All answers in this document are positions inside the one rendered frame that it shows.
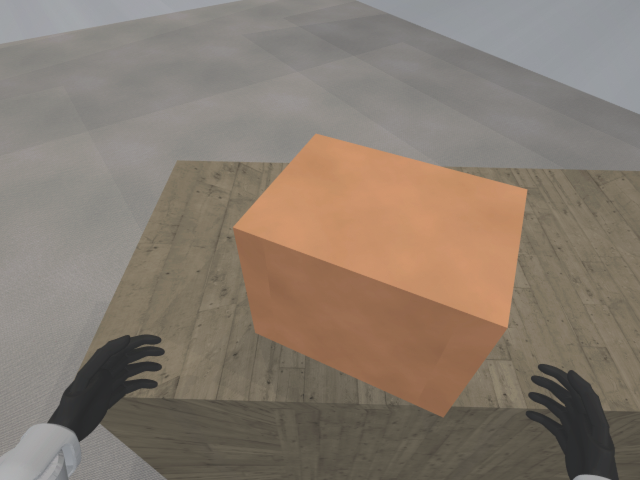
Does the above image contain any pedestal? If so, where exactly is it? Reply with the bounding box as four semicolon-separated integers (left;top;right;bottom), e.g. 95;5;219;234
74;160;640;480

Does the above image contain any robot left forearm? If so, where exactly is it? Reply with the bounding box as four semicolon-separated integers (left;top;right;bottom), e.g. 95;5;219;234
0;423;81;480

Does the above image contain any robot left hand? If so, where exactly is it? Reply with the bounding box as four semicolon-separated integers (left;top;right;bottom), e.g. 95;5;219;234
47;334;165;442

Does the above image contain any robot right hand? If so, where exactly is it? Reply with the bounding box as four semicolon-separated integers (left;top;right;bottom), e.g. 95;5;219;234
526;364;619;480

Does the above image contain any carton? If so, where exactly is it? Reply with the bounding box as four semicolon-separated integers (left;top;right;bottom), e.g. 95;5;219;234
233;134;527;418

